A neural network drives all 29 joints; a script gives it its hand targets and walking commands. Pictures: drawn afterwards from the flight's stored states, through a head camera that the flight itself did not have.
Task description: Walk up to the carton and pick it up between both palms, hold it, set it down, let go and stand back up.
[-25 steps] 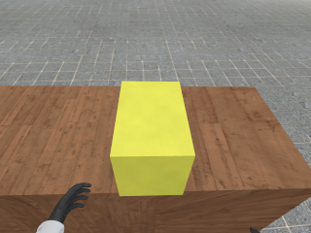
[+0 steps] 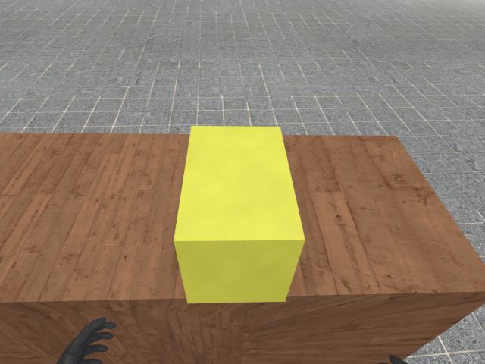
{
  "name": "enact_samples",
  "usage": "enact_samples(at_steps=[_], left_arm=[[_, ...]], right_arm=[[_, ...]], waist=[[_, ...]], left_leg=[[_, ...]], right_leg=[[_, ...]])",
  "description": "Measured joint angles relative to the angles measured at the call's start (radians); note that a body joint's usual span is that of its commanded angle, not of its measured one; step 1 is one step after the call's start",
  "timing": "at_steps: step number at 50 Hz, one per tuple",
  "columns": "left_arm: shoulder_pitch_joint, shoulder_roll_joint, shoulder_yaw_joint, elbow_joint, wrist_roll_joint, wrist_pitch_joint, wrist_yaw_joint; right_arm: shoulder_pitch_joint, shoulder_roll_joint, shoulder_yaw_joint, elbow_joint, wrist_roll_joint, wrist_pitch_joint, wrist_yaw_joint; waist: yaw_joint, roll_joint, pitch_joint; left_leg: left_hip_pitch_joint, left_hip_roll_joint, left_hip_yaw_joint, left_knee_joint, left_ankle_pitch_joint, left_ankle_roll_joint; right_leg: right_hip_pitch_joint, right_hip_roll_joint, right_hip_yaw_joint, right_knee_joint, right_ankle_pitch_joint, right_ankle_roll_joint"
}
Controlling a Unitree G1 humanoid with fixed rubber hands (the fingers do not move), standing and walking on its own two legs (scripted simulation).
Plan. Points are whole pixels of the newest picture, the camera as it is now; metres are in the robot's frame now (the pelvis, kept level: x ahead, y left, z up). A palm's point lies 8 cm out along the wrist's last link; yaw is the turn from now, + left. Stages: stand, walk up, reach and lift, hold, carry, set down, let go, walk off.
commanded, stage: stand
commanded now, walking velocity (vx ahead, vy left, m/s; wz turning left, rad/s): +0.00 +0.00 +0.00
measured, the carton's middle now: (236, 210) +0.42 +0.03 +0.01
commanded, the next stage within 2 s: none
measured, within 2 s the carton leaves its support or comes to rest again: neither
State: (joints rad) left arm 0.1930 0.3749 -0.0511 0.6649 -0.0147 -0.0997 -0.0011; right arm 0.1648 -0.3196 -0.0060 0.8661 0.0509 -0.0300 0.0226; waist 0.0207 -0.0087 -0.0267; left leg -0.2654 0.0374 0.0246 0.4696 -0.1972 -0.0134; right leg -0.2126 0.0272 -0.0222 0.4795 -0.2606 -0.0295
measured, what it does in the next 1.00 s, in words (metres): stands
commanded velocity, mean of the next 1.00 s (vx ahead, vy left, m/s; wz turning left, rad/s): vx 0.00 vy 0.00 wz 0.00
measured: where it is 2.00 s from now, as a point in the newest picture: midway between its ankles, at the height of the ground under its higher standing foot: outside the picture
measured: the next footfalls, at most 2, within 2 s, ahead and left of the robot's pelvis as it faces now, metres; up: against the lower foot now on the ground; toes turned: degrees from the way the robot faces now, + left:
none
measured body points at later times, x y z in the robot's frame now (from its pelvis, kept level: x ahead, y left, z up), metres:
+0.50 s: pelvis +0.00 +0.00 +0.00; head +0.00 +0.01 +0.45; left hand +0.08 +0.32 -0.12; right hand +0.10 -0.28 -0.12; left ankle +0.03 +0.13 -0.74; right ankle +0.00 -0.10 -0.74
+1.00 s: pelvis +0.00 +0.01 +0.00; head +0.00 +0.01 +0.45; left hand +0.07 +0.32 -0.12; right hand +0.09 -0.28 -0.12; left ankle +0.03 +0.13 -0.74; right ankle +0.00 -0.10 -0.74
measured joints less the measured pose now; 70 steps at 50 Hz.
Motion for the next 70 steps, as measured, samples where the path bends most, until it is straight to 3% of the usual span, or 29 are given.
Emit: enact_samples(at_steps=[7,15,70], left_arm=[[-0.001,0.04,0.008,0.203,0.0,0.026,0.0],[-0.001,0.041,0.008,0.283,0.0,0.03,0.0],[-0.001,0.029,0.008,0.346,0.0,0.04,0.0]], right_arm=[[0.0,-0.001,0.0,0.049,0.0,0.0,-0.005],[-0.007,-0.001,0.0,0.103,0.0,0.0,-0.011],[-0.011,-0.001,0.0,0.188,0.0,0.0,-0.017]], waist=[[0.0,-0.004,0.0],[0.0,-0.006,0.0],[0.0,-0.008,0.0]], left_leg=[[0.0,-0.002,0.0,-0.023,0.015,0.0],[0.0,-0.005,0.0,-0.043,0.027,0.0],[0.0,-0.006,0.0,-0.068,0.045,0.0]], right_leg=[[0.002,-0.001,0.0,-0.029,0.017,0.0],[0.004,-0.004,0.0,-0.049,0.03,0.0],[0.004,-0.004,0.0,-0.075,0.047,0.001]])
